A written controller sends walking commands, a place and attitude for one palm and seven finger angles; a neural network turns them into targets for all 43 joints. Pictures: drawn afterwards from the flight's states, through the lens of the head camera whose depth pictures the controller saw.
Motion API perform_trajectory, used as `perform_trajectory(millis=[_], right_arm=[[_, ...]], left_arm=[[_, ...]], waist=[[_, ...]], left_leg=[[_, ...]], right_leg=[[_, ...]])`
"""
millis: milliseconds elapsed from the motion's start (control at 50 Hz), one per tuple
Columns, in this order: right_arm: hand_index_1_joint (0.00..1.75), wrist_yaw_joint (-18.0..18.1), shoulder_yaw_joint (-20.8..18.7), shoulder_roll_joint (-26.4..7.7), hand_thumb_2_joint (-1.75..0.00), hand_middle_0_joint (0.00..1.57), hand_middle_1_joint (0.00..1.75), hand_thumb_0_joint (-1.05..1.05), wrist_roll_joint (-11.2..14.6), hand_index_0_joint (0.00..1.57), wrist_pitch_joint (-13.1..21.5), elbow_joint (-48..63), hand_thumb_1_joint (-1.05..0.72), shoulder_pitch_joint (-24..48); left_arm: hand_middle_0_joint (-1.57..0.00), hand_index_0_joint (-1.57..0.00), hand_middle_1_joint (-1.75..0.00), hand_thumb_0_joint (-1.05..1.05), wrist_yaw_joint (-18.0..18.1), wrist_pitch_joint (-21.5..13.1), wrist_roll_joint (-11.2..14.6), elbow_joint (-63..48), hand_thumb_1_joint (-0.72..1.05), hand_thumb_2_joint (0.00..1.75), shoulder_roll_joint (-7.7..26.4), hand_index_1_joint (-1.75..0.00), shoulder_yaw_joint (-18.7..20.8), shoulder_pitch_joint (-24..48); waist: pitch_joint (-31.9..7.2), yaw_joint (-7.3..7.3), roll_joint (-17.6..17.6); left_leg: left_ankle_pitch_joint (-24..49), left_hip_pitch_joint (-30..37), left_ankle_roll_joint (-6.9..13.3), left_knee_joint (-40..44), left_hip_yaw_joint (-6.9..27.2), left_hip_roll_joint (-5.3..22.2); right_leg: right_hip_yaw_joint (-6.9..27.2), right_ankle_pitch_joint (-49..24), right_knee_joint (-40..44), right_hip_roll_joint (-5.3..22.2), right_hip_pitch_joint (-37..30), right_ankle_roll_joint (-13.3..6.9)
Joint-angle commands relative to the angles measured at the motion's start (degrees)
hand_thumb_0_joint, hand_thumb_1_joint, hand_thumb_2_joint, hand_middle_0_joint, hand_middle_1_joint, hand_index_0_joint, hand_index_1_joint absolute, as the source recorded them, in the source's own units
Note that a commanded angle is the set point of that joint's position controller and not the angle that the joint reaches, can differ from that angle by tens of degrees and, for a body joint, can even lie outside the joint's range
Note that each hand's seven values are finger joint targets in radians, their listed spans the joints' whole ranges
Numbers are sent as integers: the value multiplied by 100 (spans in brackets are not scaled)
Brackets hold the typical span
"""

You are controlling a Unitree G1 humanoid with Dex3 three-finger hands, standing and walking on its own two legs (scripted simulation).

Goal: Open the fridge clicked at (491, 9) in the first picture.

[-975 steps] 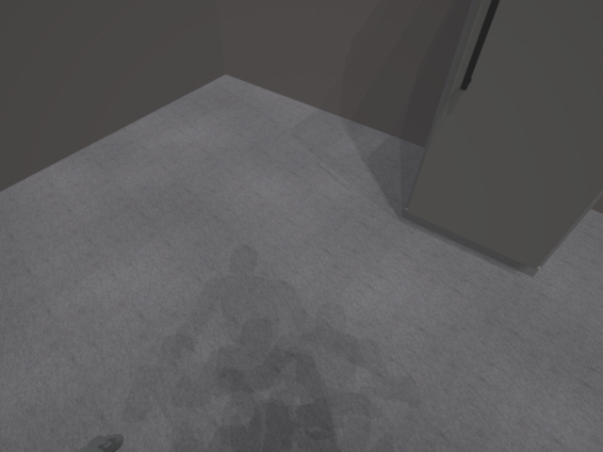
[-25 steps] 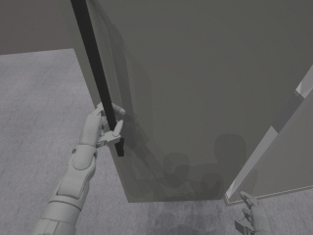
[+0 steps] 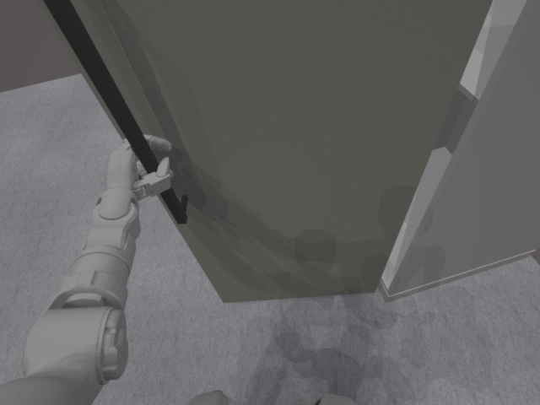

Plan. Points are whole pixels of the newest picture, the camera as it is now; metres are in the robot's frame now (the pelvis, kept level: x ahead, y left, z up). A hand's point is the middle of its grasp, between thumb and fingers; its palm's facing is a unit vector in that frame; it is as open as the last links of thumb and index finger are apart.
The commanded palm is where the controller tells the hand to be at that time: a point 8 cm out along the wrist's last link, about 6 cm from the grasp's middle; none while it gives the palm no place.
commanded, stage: stop walking and hold the door back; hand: left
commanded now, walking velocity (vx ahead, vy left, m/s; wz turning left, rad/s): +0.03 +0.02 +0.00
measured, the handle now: (137, 126) +0.49 +0.17 +0.16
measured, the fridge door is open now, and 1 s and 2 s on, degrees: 77 75 75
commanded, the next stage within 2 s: loosen the grip on the handle in 0.72 s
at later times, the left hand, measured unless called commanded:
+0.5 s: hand (159, 181) +0.44 +0.16 +0.09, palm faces -0.03 -0.98 -0.20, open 5.5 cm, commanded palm +0.42 +0.24 +0.08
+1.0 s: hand (151, 174) +0.45 +0.17 +0.10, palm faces -0.02 -0.99 -0.14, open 6.9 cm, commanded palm +0.41 +0.22 +0.10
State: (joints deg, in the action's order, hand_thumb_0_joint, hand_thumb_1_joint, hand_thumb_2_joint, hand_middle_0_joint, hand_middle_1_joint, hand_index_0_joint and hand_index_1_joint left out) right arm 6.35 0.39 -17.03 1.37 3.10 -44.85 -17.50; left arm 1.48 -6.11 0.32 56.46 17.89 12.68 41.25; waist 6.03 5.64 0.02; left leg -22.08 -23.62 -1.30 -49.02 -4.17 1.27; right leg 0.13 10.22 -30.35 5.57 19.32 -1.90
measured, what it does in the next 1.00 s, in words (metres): steps on the spot: left foot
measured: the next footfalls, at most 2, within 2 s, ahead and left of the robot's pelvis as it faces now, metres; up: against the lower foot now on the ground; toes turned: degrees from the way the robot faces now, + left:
left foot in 0.18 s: +0.04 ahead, +0.17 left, +0.00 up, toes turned +3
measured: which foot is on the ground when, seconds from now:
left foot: up 0.00-0.16, down 0.18-1.00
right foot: down 0.00-1.00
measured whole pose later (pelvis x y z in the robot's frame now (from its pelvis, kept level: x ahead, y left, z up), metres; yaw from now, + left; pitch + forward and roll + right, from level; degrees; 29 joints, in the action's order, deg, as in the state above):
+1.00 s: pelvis +0.00 +0.05 -0.02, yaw -3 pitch +3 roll +1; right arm 1.5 -0.1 -14.7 1.1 6.1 -38.6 -17.9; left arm -2.2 -9.7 -0.2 52.3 16.5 11.1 41.1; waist -1.4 5.0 -2.3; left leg -17.5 -18.4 -0.3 -32.9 -6.7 1.8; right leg -1.7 9.7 -33.0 3.3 26.4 0.0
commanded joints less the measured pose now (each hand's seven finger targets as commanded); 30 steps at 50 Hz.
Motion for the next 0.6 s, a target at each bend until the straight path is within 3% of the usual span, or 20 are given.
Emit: perform_trajectory(millis=[0, 40, 60, 80, 100, 140, 160, 180, 200, 220, 260, 320, 360, 400, 440, 460, 480, 500, 520, 580], right_arm=[[30, 61, -131, -412, -90, 20, 30, 0, -50, 20, 392, 781, -90, 208], [30, 42, -211, -516, -90, 20, 30, 0, -44, 20, 388, 794, -90, 128], [30, 33, -220, -516, -90, 20, 30, 0, -44, 20, 379, 812, -90, 70], [30, 32, -220, -484, -90, 20, 30, 0, -11, 20, 383, 831, -90, 130], [30, 28, -236, -533, -90, 20, 30, 0, -59, 20, 365, 838, -90, 34], [30, 12, -317, -638, -90, 20, 30, 0, -54, 20, 322, 1024, -90, 110], [30, -16, -365, -735, -90, 20, 30, 0, -34, 20, 268, 1139, -90, 184], [30, -57, -323, -673, -90, 20, 30, 0, 46, 20, 219, 1323, -90, 331], [30, -113, -327, -651, -90, 20, 30, 0, 59, 20, 155, 1341, -90, 312], [30, -125, -212, -413, -90, 20, 30, 0, 33, 20, 161, 1410, -90, 504], [30, -86, -262, -522, -90, 20, 30, 0, 29, 20, 91, 1347, -90, 446], [30, -30, -313, -511, -90, 20, 30, 0, 40, 20, -4, 1371, -90, 370], [30, -7, -328, -450, -90, 20, 30, 0, 37, 20, -47, 1333, -90, 371], [30, 22, -285, -428, -90, 20, 30, 0, 13, 20, -71, 1248, -90, 388], [30, 55, -209, -366, -90, 20, 30, 0, -19, 20, -47, 1213, -90, 463], [30, 76, -195, -375, -90, 20, 30, 0, -27, 20, -27, 1220, -90, 521], [30, 107, -176, -424, -90, 20, 30, 0, -20, 20, -15, 1188, -90, 629], [30, 90, -169, -418, -90, 20, 30, 0, -23, 20, -37, 1212, -90, 604], [30, 73, -162, -416, -90, 20, 30, 0, -2, 20, -76, 1246, -90, 647], [30, 54, -192, -424, -90, 20, 30, 0, 50, 20, -161, 1316, -90, 649]], left_arm=[[-45, -45, -140, 0, 285, -435, 5, -1038, 90, 90, 2210, -140, 726, 2214], [-45, -45, -140, 0, 301, -460, -17, -1056, 90, 90, 2318, -140, 833, 2103], [-45, -45, -140, 0, 290, -483, -40, -1101, 90, 90, 2177, -140, 703, 2209], [-45, -45, -140, 0, 274, -497, 8, -1174, 90, 90, 1992, -140, 587, 2161], [-45, -45, -140, 0, 255, -554, -33, -1307, 90, 90, 2043, -140, 657, 2157], [-45, -45, -140, 0, 202, -659, -42, -1788, 90, 90, 1831, -140, 586, 1942], [-45, -45, -140, 0, 178, -689, -52, -2026, 90, 90, 1825, -140, 644, 1768], [-45, -45, -140, 0, 119, -708, 3, -2359, 90, 90, 1382, -140, 265, 1731], [-45, -45, -140, 0, 79, -621, 44, -2194, 90, 90, 1198, -140, 262, 1350], [-45, -45, -140, 0, -3, -705, 28, -2770, 90, 90, 797, -140, -112, 1593], [-45, -45, -140, 0, 60, -748, -39, -2768, 90, 90, 1192, -140, 134, 1643], [-45, -45, -140, 0, 179, -644, -7, -2850, 90, 90, 1391, -140, 265, 1107], [-45, -45, -140, 0, 221, -534, 39, -2756, 90, 90, 1520, -140, 398, 798], [-45, -45, -140, 0, 232, -445, 46, -2711, 90, 90, 1534, -140, 410, 817], [-45, -45, -140, 0, 205, -484, 33, -2839, 90, 90, 1301, -140, 215, 1145], [-45, -45, -140, 0, 194, -524, 40, -2891, 90, 90, 1172, -140, 125, 1251], [-45, -45, -140, 0, 183, -545, 55, -2846, 90, 90, 1032, -140, -33, 1221], [-45, -45, -140, 0, 199, -587, 9, -2831, 90, 90, 1022, -140, 25, 1201], [-45, -45, -140, 0, 208, -606, -11, -2756, 90, 90, 1041, -140, 30, 1193], [-45, -45, -140, 0, 193, -609, 5, -2679, 90, 90, 937, -140, -94, 1133]], waist=[[-2092, -626, -1251], [-2151, -609, -1391], [-2192, -534, -1322], [-2073, -468, -968], [-2179, -466, -929], [-2284, -516, 51], [-2273, -591, 543], [-2287, -573, 893], [-2355, -600, 605], [-2329, -455, 1173], [-2184, -514, 1002], [-2186, -498, -250], [-2188, -522, -1236], [-2041, -532, -1273], [-2140, -484, -1114], [-2184, -486, -750], [-2059, -485, 13], [-2114, -533, 479], [-2123, -561, 629], [-2053, -558, 236]], left_leg=[[-53, 290, 14, 1021, -450, -77], [187, 599, 20, 1386, -476, -114], [389, 875, 28, 1685, -490, -119], [675, 1200, 39, 2077, -502, -112], [833, 1390, 73, 2430, -437, -41], [1324, 1670, 250, 2912, 106, 488], [2082, 1845, 424, 2780, 523, 909], [2881, 2001, 611, 2550, 878, 1240], [3686, 1897, 653, 2260, 745, 1234], [3831, 1945, 594, 2257, 435, 1079], [3031, 1365, 468, 2067, 271, 1020], [1303, 669, 157, 1727, -87, 546], [274, 642, 53, 1293, -77, 138], [24, 845, 77, 1426, 33, 69], [799, 1326, 132, 2070, 68, 215], [1423, 1506, 165, 2287, 109, 387], [2020, 1631, 214, 2452, 259, 625], [2612, 1691, 297, 2454, 405, 846], [2902, 1570, 349, 2416, 541, 980], [2631, 1157, 336, 2261, 415, 912]], right_leg=[[939, 813, 1320, 1005, -1409, -377], [902, 728, 1281, 915, -1317, -339], [794, 833, 1237, 870, -1215, -290], [725, 775, 1134, 764, -999, -229], [574, 585, 906, 646, -1089, -136], [325, -20, 143, 252, -978, 72], [146, -349, -290, -69, -684, 170], [-121, -475, -678, -290, -425, 254], [-197, -743, -836, -426, -523, 266], [-266, -997, -976, -346, -409, 242], [-245, -940, -761, -275, -733, 218], [531, -1523, -140, 328, -1290, 38], [1173, -870, 662, 811, -1149, -209], [1188, -445, 965, 848, -845, -264], [650, -345, 632, 534, -700, -45], [399, -595, 305, 301, -706, 76], [129, -755, -130, 35, -493, 205], [-105, -911, -515, -125, -407, 279], [-241, -887, -730, -211, -426, 311], [-175, -1068, -679, -190, -732, 266]])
